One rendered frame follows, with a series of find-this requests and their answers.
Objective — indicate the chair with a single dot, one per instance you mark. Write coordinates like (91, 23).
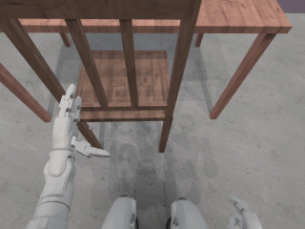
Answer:
(114, 86)

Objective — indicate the table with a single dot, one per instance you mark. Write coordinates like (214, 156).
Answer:
(264, 17)

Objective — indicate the left robot forearm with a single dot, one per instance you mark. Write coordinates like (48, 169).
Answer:
(53, 207)

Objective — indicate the robot right thigh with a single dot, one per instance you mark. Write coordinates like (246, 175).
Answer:
(185, 215)

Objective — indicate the left robot shin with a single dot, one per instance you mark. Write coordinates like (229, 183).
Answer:
(132, 226)

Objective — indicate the robot left hand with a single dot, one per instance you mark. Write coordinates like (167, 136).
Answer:
(64, 127)

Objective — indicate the robot right hand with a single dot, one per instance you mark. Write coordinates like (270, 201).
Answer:
(249, 219)

